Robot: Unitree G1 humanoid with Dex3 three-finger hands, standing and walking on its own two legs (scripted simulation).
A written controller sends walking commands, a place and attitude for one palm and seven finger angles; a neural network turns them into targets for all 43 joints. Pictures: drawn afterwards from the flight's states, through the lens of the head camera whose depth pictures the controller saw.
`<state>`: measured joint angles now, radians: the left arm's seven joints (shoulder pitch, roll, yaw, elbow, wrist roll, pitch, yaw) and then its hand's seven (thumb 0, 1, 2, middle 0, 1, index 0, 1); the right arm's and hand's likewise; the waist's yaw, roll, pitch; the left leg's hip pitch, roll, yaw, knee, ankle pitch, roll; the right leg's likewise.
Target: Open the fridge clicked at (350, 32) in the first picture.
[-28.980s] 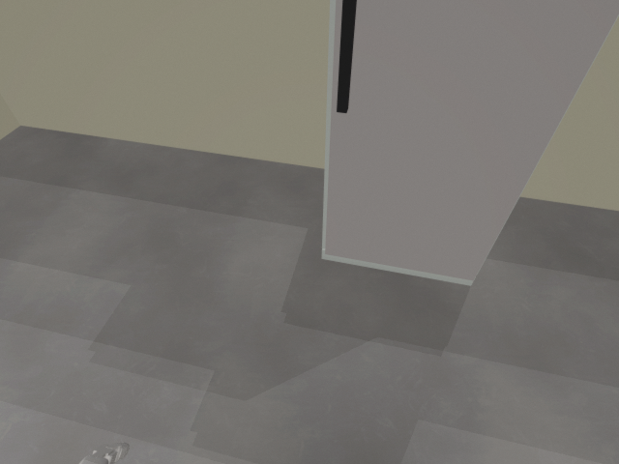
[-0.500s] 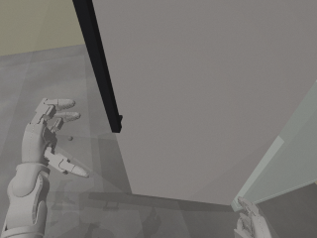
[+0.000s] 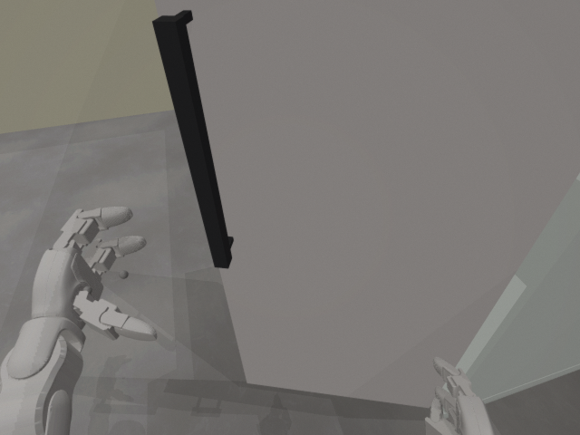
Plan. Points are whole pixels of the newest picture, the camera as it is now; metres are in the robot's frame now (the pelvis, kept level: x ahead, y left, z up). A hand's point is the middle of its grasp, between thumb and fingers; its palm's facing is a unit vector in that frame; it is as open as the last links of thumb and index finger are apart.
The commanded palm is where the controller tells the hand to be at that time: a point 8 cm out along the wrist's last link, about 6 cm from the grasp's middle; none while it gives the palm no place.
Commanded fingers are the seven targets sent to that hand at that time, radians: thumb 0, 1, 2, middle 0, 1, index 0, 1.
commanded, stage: draw the hand back to the body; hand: left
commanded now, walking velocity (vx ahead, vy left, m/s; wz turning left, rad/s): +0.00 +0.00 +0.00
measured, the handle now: (208, 163) +0.43 +0.19 +0.19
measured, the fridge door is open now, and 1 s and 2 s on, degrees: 65 65 65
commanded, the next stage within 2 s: step back with the hand held close in 1.24 s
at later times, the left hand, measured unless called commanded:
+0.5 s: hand (86, 297) +0.21 +0.27 +0.15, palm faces +0.44 -0.83 -0.33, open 12.4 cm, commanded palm +0.16 +0.30 +0.17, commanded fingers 0.00 0.28 0.60 -0.22 -0.66 -0.22 -0.66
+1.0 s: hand (60, 298) +0.19 +0.28 +0.17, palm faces +0.49 -0.79 -0.37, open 7.8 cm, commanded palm +0.15 +0.31 +0.18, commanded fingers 0.00 0.90 0.90 -0.20 -0.30 -0.20 -0.30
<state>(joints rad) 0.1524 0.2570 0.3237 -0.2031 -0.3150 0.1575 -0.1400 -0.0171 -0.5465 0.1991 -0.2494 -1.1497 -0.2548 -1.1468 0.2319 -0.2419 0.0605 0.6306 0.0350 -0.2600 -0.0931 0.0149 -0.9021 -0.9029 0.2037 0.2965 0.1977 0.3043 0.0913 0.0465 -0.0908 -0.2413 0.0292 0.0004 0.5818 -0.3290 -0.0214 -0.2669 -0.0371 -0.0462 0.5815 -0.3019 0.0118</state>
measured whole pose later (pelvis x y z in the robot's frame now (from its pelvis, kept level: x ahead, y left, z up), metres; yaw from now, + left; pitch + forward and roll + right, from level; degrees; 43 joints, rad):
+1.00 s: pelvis +0.01 +0.01 +0.01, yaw +0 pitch -5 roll +0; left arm 0.42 0.34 0.34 -0.36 -0.06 -0.06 0.11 0.01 0.79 0.85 -0.21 -0.36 -0.22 -0.36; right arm 0.21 -0.22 0.02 0.66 -0.03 -0.17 -0.08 0.01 -0.90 -0.90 0.20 0.30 0.20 0.30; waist 0.10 0.04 0.01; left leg -0.07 0.02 0.02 0.43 -0.28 -0.01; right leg -0.10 -0.04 -0.04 0.42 -0.24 0.03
